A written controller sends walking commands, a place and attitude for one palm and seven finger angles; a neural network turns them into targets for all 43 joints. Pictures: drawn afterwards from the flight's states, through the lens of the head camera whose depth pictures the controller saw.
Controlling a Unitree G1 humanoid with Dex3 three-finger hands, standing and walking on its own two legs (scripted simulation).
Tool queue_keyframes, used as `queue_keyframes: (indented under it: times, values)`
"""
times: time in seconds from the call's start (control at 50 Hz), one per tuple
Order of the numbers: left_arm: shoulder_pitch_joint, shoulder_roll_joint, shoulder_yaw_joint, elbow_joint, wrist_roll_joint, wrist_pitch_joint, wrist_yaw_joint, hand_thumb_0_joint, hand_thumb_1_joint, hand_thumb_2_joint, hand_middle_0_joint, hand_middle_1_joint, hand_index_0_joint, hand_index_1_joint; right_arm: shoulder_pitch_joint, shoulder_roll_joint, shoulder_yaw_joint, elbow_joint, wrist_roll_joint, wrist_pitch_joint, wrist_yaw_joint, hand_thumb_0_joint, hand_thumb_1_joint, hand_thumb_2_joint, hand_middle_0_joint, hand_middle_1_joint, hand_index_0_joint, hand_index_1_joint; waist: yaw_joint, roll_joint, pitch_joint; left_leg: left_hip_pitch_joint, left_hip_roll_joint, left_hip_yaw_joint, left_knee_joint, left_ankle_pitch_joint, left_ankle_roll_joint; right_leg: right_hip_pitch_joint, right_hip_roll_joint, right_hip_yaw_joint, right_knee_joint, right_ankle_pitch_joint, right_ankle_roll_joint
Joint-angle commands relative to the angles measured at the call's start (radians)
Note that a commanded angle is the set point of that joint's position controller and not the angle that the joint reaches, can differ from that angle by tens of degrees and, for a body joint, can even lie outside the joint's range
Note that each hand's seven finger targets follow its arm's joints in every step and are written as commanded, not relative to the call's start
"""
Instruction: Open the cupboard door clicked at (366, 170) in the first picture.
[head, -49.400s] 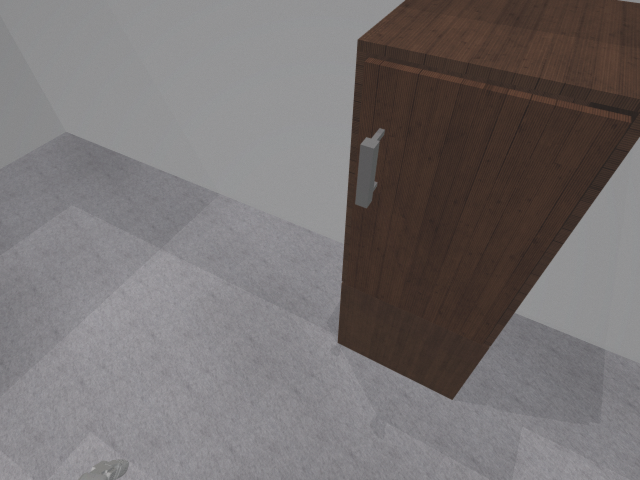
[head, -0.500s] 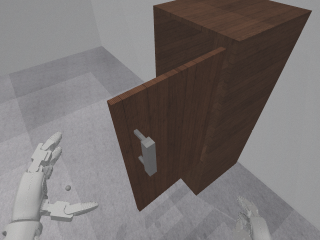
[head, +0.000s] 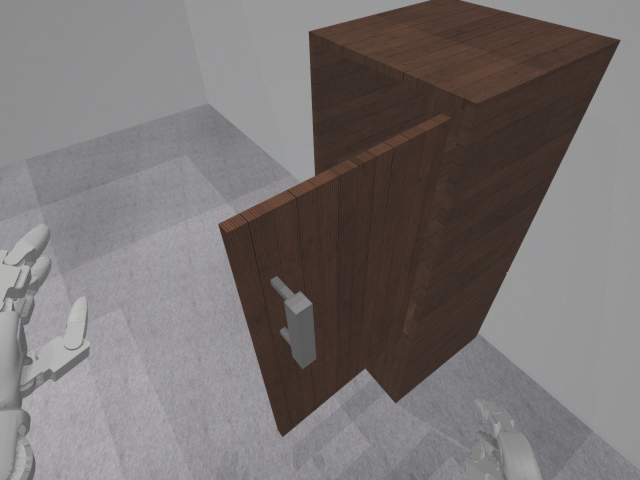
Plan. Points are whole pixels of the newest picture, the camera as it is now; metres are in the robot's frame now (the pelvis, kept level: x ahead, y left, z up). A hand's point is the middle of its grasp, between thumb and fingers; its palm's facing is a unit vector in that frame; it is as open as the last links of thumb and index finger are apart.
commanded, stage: draw the hand back to the body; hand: left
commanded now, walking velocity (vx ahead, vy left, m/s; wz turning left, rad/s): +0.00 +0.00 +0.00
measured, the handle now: (291, 321) +0.30 +0.09 +0.04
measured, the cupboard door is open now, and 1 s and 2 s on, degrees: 93 93 93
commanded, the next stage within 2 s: step back with the hand held close in 0.34 s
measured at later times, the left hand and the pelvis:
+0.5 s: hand (80, 349) +0.18 +0.26 +0.16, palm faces +0.47 -0.78 -0.41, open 7.4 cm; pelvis -0.01 -0.01 +0.00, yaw +0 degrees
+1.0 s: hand (31, 400) +0.13 +0.27 +0.16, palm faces +0.38 -0.75 -0.53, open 7.4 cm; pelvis -0.08 +0.01 -0.01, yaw -1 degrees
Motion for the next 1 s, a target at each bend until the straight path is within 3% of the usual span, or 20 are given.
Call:
queue_keyframes:
  times: [0.0, 0.18, 0.28, 0.36, 0.38, 0.42, 0.44, 0.46, 0.48, 0.5, 0.52, 0.58, 0.64, 0.7, 0.76, 0.78, 0.82, 0.92, 0.98]
  values:
    - [-0.065, 0.137, 0.085, -0.178, -0.005, -0.057, 0.015, 0.0, 0.9, 0.9, -0.2, -0.3, -0.2, -0.3, -0.117, -0.102, -0.045, -0.153, -0.002, -0.048, -0.005, 0.0, -0.9, -0.9, 0.2, 0.3, 0.2, 0.3, -0.01, -0.012, -0.062, -0.043, -0.004, -0.003, -0.065, 0.356, 0.017, 0.038, 0.026, -0.013, -0.046, 0.243, -0.034]
    - [-0.088, 0.188, 0.124, -0.212, -0.001, -0.07, 0.021, 0.0, 0.9, 0.9, -0.2, -0.3, -0.2, -0.3, -0.129, -0.102, -0.051, -0.151, -0.002, -0.051, -0.009, 0.0, -0.9, -0.9, 0.2, 0.3, 0.2, 0.3, -0.002, -0.009, -0.083, -0.045, -0.014, -0.001, -0.071, 0.292, 0.019, 0.05, 0.029, -0.003, -0.062, 0.207, -0.038]
    - [-0.09, 0.178, 0.114, -0.198, 0.0, -0.073, 0.02, 0.0, 0.9, 0.9, -0.2, -0.3, -0.2, -0.3, -0.133, -0.1, -0.052, -0.145, -0.001, -0.057, -0.012, 0.0, -0.9, -0.9, 0.2, 0.3, 0.2, 0.3, -0.004, 0.015, -0.06, -0.042, -0.016, 0.005, -0.075, 0.256, 0.02, 0.03, 0.029, 0.002, -0.08, 0.178, -0.036]
    - [-0.09, 0.175, 0.113, -0.188, -0.003, -0.08, 0.019, 0.0, 0.9, 0.9, -0.2, -0.3, -0.2, -0.3, -0.131, -0.099, -0.054, -0.141, -0.003, -0.064, -0.012, 0.0, -0.9, -0.9, 0.2, 0.3, 0.2, 0.3, -0.006, -0.024, -0.056, -0.042, -0.016, 0.004, -0.079, 0.231, 0.024, 0.022, 0.031, 0.002, -0.087, 0.154, -0.033]
    - [-0.093, 0.171, 0.107, -0.183, -0.001, -0.078, 0.018, 0.0, 0.9, 0.9, -0.2, -0.3, -0.2, -0.3, -0.135, -0.101, -0.054, -0.139, 0.0, -0.063, -0.012, 0.0, -0.9, -0.9, 0.2, 0.3, 0.2, 0.3, -0.005, -0.001, -0.047, -0.044, -0.016, 0.004, -0.081, 0.225, 0.022, 0.02, 0.031, 0.005, -0.091, 0.142, -0.035]
    - [-0.09, 0.17, 0.108, -0.18, -0.005, -0.081, 0.017, 0.0, 0.9, 0.9, -0.2, -0.3, -0.2, -0.3, -0.133, -0.099, -0.055, -0.14, -0.001, -0.064, -0.012, 0.0, -0.9, -0.9, 0.2, 0.3, 0.2, 0.3, -0.006, -0.016, -0.049, -0.043, -0.017, 0.007, -0.08, 0.215, 0.026, 0.017, 0.03, 0.008, -0.096, 0.138, -0.032]
    - [-0.185, 0.203, 0.123, -0.242, -0.004, -0.09, 0.021, 0.0, 0.9, 0.9, -0.2, -0.3, -0.2, -0.3, -0.142, -0.101, -0.054, -0.139, 0.0, -0.068, -0.013, 0.0, -0.9, -0.9, 0.2, 0.3, 0.2, 0.3, -0.009, 0.003, -0.081, -0.03, -0.02, 0.005, -0.076, 0.218, 0.028, 0.026, 0.028, 0.013, -0.096, 0.144, -0.032]
    - [-0.227, 0.3, 0.23, -0.246, -0.003, -0.127, 0.024, 0.0, 0.9, 0.9, -0.2, -0.3, -0.2, -0.3, -0.119, -0.111, -0.044, -0.176, 0.012, -0.043, -0.013, 0.0, -0.9, -0.9, 0.2, 0.3, 0.2, 0.3, -0.06, -0.059, 0.029, -0.108, -0.006, 0.002, -0.039, 0.146, 0.04, -0.116, -0.012, 0.097, -0.153, 0.191, -0.03]
    - [-0.202, 0.287, 0.22, -0.199, 0.005, -0.136, 0.019, 0.0, 0.9, 0.9, -0.2, -0.3, -0.2, -0.3, -0.114, -0.101, -0.042, -0.162, 0.011, -0.024, -0.014, 0.0, -0.9, -0.9, 0.2, 0.3, 0.2, 0.3, -0.061, -0.075, 0.027, -0.126, -0.012, -0.018, -0.031, 0.124, 0.039, -0.116, -0.03, 0.087, -0.155, 0.181, -0.033]
    - [-0.086, 0.218, 0.169, -0.145, 0.003, -0.131, 0.01, 0.0, 0.9, 0.9, -0.2, -0.3, -0.2, -0.3, -0.12, -0.106, -0.049, -0.164, 0.006, -0.011, -0.014, 0.0, -0.9, -0.9, 0.2, 0.3, 0.2, 0.3, -0.064, -0.094, 0.003, -0.116, -0.008, -0.012, -0.017, 0.146, 0.037, -0.125, -0.037, 0.082, -0.147, 0.196, -0.033]
    - [-0.032, 0.194, 0.147, -0.156, 0.003, -0.131, 0.005, 0.0, 0.9, 0.9, -0.2, -0.3, -0.2, -0.3, -0.12, -0.114, -0.055, -0.177, 0.006, 0.0, -0.01, 0.0, -0.9, -0.9, 0.2, 0.3, 0.2, 0.3, -0.064, -0.065, -0.039, -0.104, -0.004, -0.005, -0.012, 0.174, 0.037, -0.116, -0.04, 0.078, -0.129, 0.225, -0.033]
    - [0.043, 0.2, 0.154, -0.214, 0.002, -0.137, 0.01, 0.0, 0.9, 0.9, -0.2, -0.3, -0.2, -0.3, -0.119, -0.122, -0.064, -0.196, 0.003, 0.02, -0.012, 0.0, -0.9, -0.9, 0.2, 0.3, 0.2, 0.3, -0.064, 0.005, -0.147, -0.095, 0.014, -0.004, -0.013, 0.311, 0.033, -0.056, -0.04, 0.051, -0.05, 0.359, -0.027]
    - [0.082, 0.228, 0.185, -0.245, -0.001, -0.132, 0.018, 0.0, 0.9, 0.9, -0.2, -0.3, -0.2, -0.3, -0.113, -0.12, -0.075, -0.221, 0.009, 0.041, -0.014, 0.0, -0.9, -0.9, 0.2, 0.3, 0.2, 0.3, -0.065, -0.061, -0.201, -0.111, 0.03, -0.003, 0.001, 0.382, 0.028, -0.036, -0.034, 0.049, -0.001, 0.439, -0.017]
    - [0.101, 0.253, 0.213, -0.277, -0.002, -0.134, 0.028, 0.0, 0.9, 0.9, -0.2, -0.3, -0.2, -0.3, -0.111, -0.112, -0.082, -0.238, 0.013, 0.054, -0.018, 0.0, -0.9, -0.9, 0.2, 0.3, 0.2, 0.3, -0.066, -0.078, -0.219, -0.144, 0.034, -0.008, 0.012, 0.386, 0.024, -0.026, -0.04, 0.056, 0.03, 0.475, -0.018]
    - [0.103, 0.258, 0.219, -0.308, 0.0, -0.143, 0.036, 0.0, 0.9, 0.9, -0.2, -0.3, -0.2, -0.3, -0.11, -0.116, -0.086, -0.249, 0.017, 0.055, -0.019, 0.0, -0.9, -0.9, 0.2, 0.3, 0.2, 0.3, -0.066, -0.036, -0.199, -0.191, 0.042, -0.016, 0.002, 0.326, 0.028, -0.053, -0.033, 0.06, 0.052, 0.405, -0.014]
    - [0.097, 0.264, 0.225, -0.328, 0.004, -0.147, 0.038, 0.0, 0.9, 0.9, -0.2, -0.3, -0.2, -0.3, -0.114, -0.121, -0.087, -0.251, 0.015, 0.054, -0.02, 0.0, -0.9, -0.9, 0.2, 0.3, 0.2, 0.3, -0.064, 0.02, -0.197, -0.215, 0.043, -0.023, -0.008, 0.321, 0.031, -0.043, -0.028, 0.057, 0.065, 0.391, -0.015]
    - [0.112, 0.256, 0.227, -0.335, 0.006, -0.154, 0.043, 0.0, 0.9, 0.9, -0.2, -0.3, -0.2, -0.3, -0.104, -0.121, -0.087, -0.258, 0.015, 0.047, -0.019, 0.0, -0.9, -0.9, 0.2, 0.3, 0.2, 0.3, -0.061, 0.037, -0.183, -0.273, 0.06, -0.039, -0.033, 0.254, 0.039, -0.034, -0.013, 0.05, 0.1, 0.324, -0.009]
    - [0.103, 0.238, 0.231, -0.326, 0.02, -0.175, 0.05, 0.0, 0.9, 0.9, -0.2, -0.3, -0.2, -0.3, -0.085, -0.131, -0.089, -0.262, 0.018, 0.025, -0.016, 0.0, -0.9, -0.9, 0.2, 0.3, 0.2, 0.3, -0.068, 0.033, -0.126, -0.487, 0.092, -0.077, -0.086, -0.055, 0.073, 0.017, 0.0, 0.058, 0.18, 0.208, -0.005]
    - [0.074, 0.237, 0.23, -0.322, 0.028, -0.19, 0.054, 0.0, 0.9, 0.9, -0.2, -0.3, -0.2, -0.3, -0.079, -0.133, -0.09, -0.258, 0.019, 0.009, -0.015, 0.0, -0.9, -0.9, 0.2, 0.3, 0.2, 0.3, -0.076, 0.006, -0.092, -0.551, 0.075, -0.077, -0.062, -0.216, 0.08, -0.013, -0.016, 0.093, 0.149, 0.133, -0.012]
